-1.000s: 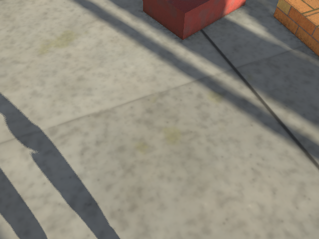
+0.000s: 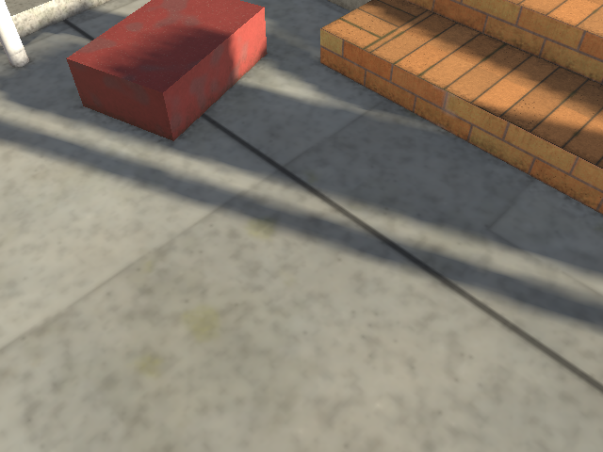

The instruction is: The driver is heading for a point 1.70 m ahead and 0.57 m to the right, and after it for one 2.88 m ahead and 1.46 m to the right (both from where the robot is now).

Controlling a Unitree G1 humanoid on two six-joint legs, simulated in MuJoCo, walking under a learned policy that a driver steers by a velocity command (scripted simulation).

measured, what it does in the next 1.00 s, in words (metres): lifts its right foot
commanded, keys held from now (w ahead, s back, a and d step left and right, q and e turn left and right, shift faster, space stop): shift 0.84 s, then w+shift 0.16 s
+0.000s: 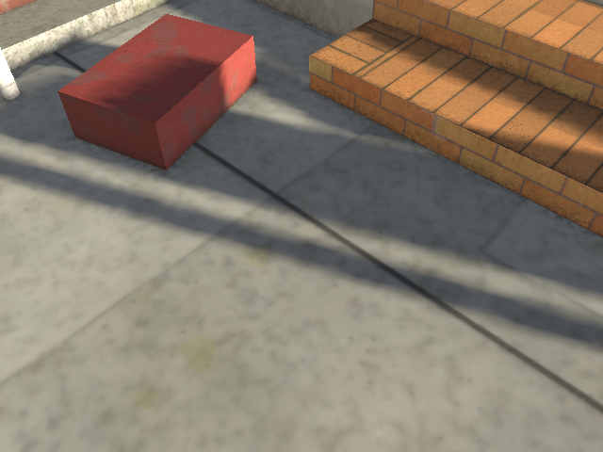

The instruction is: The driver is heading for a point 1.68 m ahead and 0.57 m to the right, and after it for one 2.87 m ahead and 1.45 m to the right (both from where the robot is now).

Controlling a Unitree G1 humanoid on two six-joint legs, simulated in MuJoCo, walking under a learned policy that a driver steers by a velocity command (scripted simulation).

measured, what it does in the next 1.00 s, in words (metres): walks ahead: right foot, then left foot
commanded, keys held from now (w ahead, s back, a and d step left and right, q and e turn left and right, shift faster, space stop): w+shift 0.44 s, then shift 0.22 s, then e+shift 0.34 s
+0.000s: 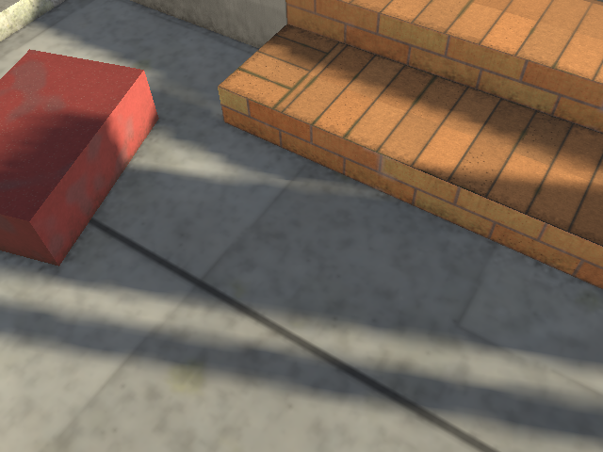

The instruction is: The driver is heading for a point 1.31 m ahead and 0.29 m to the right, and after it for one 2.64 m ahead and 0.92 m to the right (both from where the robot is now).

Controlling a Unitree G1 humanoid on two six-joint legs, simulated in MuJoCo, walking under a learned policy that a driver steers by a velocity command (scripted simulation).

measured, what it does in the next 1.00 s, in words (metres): walks ahead, turning right: right foot, then left foot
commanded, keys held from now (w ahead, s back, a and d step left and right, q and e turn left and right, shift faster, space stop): e+shift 0.22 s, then w+e+shift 0.18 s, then w+shift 0.60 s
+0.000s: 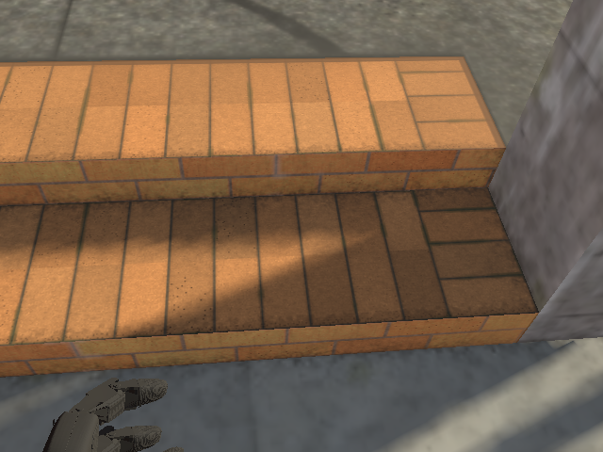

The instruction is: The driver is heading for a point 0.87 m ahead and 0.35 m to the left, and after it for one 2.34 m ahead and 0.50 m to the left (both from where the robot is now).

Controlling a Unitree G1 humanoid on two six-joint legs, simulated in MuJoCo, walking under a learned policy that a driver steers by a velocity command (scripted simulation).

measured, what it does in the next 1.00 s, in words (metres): climbs, turning left: right foot, then left foot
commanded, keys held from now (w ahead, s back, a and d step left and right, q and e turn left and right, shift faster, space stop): w+q+shift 0.88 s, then e+shift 0.12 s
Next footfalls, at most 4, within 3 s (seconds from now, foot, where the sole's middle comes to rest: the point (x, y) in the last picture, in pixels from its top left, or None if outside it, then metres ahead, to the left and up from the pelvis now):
0.12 right None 0.32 -0.13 -0.76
0.46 left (196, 413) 0.57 0.15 -0.76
0.84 right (200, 226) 0.97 0.12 -0.62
1.22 left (44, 245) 0.95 0.48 -0.62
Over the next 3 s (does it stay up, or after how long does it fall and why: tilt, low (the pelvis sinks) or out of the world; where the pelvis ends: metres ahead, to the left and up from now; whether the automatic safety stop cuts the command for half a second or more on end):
stays up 1.67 0.27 0.30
